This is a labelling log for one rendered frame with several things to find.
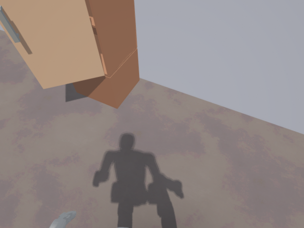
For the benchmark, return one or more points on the robot left hand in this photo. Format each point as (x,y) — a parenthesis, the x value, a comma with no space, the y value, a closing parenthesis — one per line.
(63,219)

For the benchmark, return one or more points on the cupboard door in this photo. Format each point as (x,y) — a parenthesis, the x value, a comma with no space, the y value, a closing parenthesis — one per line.
(56,39)

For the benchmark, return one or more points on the handle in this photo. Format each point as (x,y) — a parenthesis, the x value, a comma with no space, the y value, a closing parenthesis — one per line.
(8,27)

